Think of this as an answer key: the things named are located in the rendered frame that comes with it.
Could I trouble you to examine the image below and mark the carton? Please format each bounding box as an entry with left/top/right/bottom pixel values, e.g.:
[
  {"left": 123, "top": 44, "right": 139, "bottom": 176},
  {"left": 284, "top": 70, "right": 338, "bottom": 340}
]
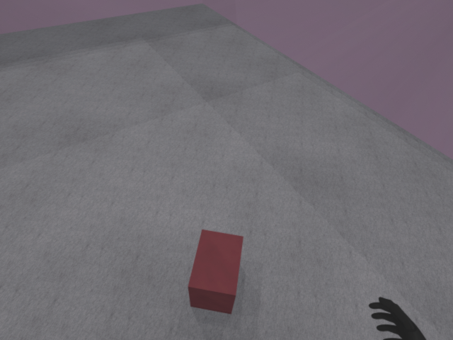
[{"left": 188, "top": 229, "right": 243, "bottom": 314}]

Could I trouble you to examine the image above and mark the right robot hand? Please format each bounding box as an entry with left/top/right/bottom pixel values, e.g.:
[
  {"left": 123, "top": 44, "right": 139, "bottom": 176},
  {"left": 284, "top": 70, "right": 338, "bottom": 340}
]
[{"left": 369, "top": 297, "right": 426, "bottom": 340}]

